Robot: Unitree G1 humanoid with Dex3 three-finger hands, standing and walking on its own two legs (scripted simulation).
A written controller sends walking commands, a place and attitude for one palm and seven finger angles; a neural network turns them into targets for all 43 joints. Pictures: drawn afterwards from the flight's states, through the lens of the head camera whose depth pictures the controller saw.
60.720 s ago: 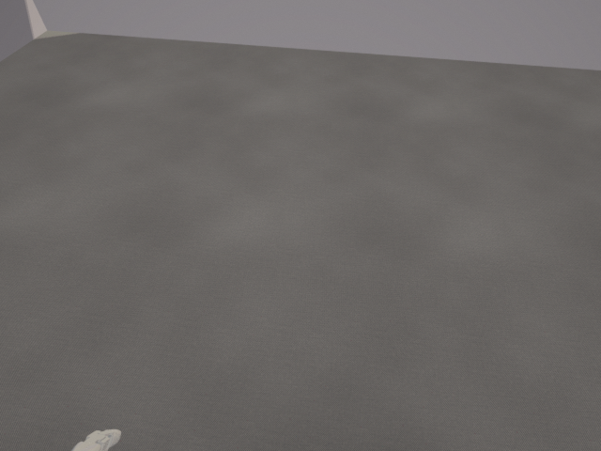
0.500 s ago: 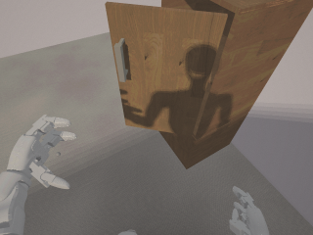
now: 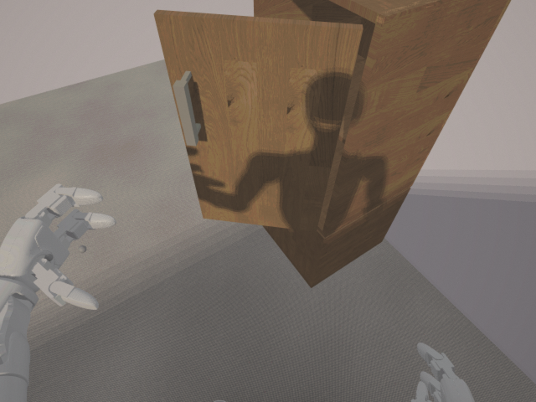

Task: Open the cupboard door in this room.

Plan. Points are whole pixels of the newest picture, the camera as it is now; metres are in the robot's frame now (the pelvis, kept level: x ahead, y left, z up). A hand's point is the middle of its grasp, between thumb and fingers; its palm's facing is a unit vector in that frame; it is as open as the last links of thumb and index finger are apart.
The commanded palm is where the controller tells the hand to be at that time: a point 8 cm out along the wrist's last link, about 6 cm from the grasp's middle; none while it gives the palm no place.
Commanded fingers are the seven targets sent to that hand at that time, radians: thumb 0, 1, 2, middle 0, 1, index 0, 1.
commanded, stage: raise the hand with hooked fingers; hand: left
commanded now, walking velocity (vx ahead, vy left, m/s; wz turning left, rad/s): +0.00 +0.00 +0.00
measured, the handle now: (189, 109) +0.63 +0.20 +0.08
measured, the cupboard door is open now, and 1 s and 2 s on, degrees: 49 49 49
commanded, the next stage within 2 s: move the hooked fingers beside the handle in 0.22 s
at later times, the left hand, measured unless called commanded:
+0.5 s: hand (81, 240) +0.30 +0.28 +0.09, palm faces -0.04 -1.00 -0.01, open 14.0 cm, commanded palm +0.29 +0.32 +0.10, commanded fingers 0.00 -0.50 0.30 -0.30 -1.20 -0.30 -1.20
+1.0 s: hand (113, 184) +0.41 +0.27 +0.09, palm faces -0.09 -1.00 +0.01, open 14.0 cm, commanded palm +0.39 +0.32 +0.09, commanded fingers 0.00 -0.50 0.30 -0.30 -1.20 -0.30 -1.20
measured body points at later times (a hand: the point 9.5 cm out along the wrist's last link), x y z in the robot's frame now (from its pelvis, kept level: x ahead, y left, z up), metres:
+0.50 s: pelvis -0.01 +0.00 +0.00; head +0.03 +0.00 +0.45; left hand +0.30 +0.33 +0.10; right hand +0.16 -0.24 -0.08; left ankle +0.02 +0.12 -0.71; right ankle +0.01 -0.11 -0.71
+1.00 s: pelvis +0.00 +0.01 -0.01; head +0.07 +0.02 +0.43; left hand +0.41 +0.33 +0.09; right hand +0.07 -0.27 -0.11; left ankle +0.02 +0.12 -0.71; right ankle +0.01 -0.11 -0.71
